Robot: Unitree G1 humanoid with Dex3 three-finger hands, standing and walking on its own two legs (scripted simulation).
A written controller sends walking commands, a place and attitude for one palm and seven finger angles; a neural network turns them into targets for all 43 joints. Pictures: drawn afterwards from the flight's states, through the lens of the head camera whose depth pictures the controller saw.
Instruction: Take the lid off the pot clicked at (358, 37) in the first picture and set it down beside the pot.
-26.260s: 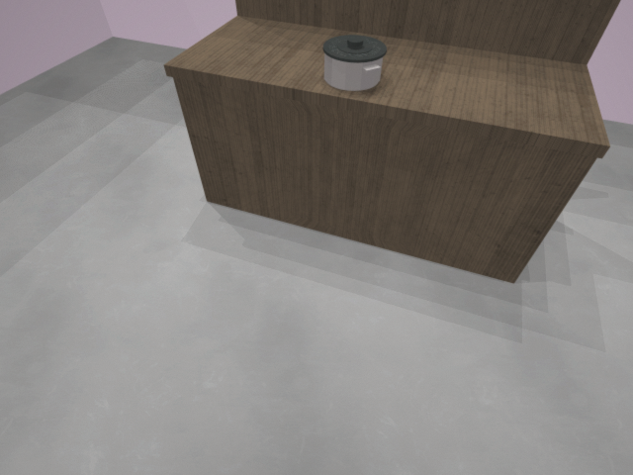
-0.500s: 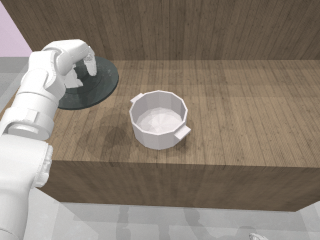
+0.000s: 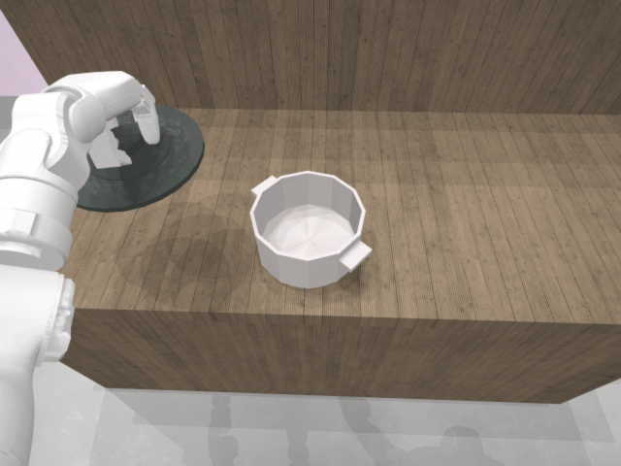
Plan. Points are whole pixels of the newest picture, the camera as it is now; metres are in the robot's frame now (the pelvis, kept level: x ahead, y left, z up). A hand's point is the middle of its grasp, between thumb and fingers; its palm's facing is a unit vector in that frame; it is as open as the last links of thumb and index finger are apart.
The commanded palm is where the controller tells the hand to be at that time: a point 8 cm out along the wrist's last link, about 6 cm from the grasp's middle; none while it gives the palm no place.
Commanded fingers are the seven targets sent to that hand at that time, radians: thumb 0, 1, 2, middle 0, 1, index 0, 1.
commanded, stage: lower the lid onto the table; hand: left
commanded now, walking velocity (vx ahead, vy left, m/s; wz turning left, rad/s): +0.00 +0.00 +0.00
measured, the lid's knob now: (123, 141) +0.50 +0.24 +0.14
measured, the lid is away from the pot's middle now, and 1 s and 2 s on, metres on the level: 0.24 0.23 0.23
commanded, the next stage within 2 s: none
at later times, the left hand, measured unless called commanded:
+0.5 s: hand (133, 163) +0.48 +0.22 +0.12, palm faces -0.38 -0.04 -0.93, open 7.3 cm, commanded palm +0.48 +0.22 +0.19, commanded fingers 0.00 0.59 1.06 -0.77 -1.01 -0.89 -1.07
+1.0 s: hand (146, 182) +0.47 +0.22 +0.10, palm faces -0.40 -0.02 -0.92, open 7.3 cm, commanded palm +0.48 +0.22 +0.15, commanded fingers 0.00 0.59 1.06 -0.77 -1.01 -0.89 -1.07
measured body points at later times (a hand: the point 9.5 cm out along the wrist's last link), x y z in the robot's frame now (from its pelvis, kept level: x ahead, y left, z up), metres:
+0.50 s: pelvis +0.00 +0.01 +0.00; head +0.06 +0.00 +0.44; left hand +0.49 +0.22 +0.18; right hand +0.07 -0.26 -0.13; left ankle -0.02 +0.06 -0.74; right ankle +0.00 -0.14 -0.74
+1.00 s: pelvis +0.01 +0.00 +0.00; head +0.07 -0.02 +0.44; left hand +0.49 +0.22 +0.15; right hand +0.06 -0.27 -0.14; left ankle -0.02 +0.06 -0.74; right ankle +0.00 -0.14 -0.74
